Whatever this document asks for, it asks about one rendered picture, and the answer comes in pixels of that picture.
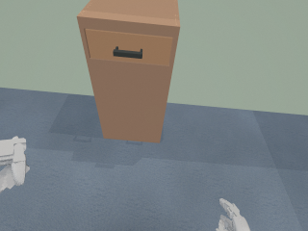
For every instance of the right robot hand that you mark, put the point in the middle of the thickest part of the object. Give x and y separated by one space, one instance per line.
238 222

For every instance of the handle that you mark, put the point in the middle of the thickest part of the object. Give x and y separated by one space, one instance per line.
127 53

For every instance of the cabinet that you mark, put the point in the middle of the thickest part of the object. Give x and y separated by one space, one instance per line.
130 97

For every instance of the drawer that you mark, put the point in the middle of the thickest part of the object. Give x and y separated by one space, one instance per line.
155 49

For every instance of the left robot hand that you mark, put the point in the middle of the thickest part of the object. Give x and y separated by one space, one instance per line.
12 156

